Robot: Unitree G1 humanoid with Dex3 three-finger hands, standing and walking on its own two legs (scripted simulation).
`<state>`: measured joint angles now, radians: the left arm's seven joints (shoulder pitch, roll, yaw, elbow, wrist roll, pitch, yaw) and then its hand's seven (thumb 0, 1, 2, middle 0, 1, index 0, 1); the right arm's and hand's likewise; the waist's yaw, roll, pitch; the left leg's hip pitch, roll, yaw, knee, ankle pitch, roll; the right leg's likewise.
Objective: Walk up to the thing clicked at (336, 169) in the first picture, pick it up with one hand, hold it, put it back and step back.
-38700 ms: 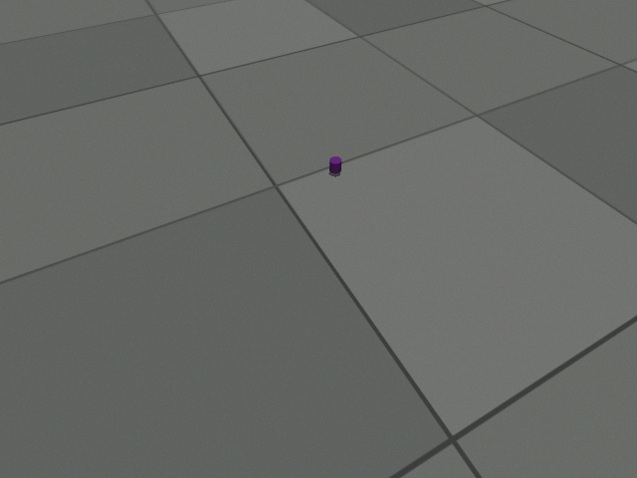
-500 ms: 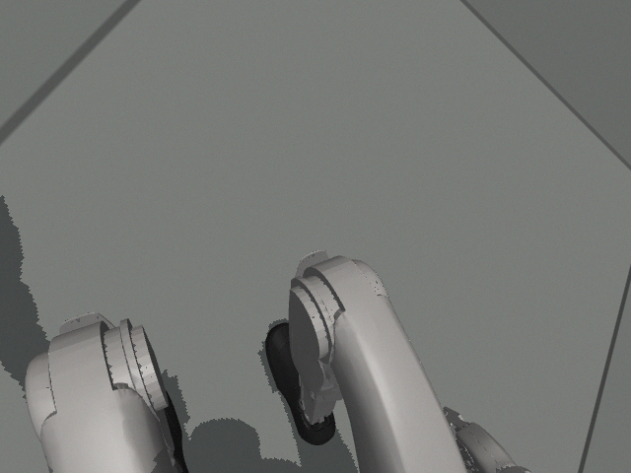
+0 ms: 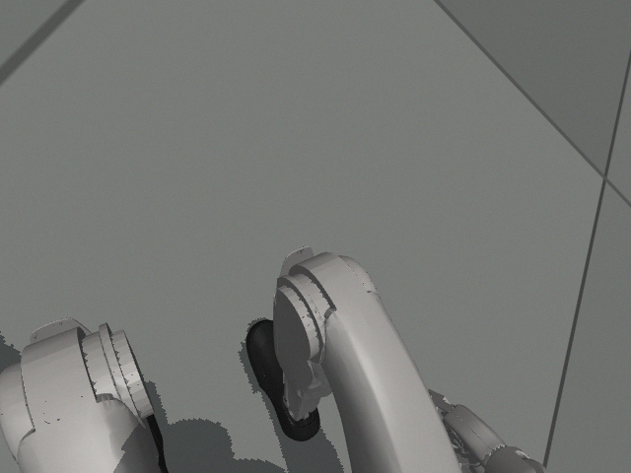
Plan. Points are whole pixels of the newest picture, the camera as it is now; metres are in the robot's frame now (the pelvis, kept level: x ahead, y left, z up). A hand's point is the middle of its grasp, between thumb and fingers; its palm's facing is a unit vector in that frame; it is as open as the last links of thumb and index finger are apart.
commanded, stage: rest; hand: left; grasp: from above
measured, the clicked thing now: out of the picture +0.45 +0.35 -0.25
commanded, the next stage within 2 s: open in 0.62 s
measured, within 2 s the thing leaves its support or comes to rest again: rests again in 0.46 s
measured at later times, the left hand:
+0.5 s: hand out of the picture +0.44 +0.33 -0.25, palm faces -0.45 -0.18 -0.88, open 7.1 cm
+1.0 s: hand out of the picture +0.44 +0.33 -0.26, palm faces -0.43 -0.16 -0.89, open 9.5 cm
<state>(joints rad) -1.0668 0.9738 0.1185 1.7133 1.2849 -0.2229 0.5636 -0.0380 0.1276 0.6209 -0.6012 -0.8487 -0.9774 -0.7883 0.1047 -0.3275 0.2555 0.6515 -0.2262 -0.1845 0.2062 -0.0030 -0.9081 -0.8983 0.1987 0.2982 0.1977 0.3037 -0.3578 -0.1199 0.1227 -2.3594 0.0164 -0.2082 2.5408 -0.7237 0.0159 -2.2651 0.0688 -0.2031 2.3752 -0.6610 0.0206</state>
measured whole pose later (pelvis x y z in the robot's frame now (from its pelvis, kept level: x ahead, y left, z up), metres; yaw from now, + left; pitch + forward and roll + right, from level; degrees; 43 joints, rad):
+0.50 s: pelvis +0.00 +0.00 +0.00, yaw -1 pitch +29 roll -14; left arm -1.07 1.03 0.11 1.74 1.27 -0.23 0.59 -0.04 0.13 0.62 -0.60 -0.83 -0.94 -0.77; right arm 0.10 -0.35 0.31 0.63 -0.24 -0.21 0.23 0.00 -0.91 -0.90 0.20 0.30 0.20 0.30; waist -0.38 -0.15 0.16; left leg -2.35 0.02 -0.23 2.55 -0.73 0.02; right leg -2.25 0.08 -0.22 2.36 -0.65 0.03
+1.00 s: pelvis +0.00 +0.00 +0.00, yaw -2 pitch +28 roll -15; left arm -1.08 1.06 0.09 1.76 1.28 -0.25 0.63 -0.02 0.05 0.63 -0.47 -0.87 -0.60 -0.81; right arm 0.08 -0.35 0.34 0.63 -0.25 -0.23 0.24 0.00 -0.91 -0.90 0.20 0.30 0.20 0.30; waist -0.38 -0.16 0.18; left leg -2.34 0.02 -0.25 2.56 -0.74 0.01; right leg -2.24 0.09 -0.24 2.36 -0.65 0.03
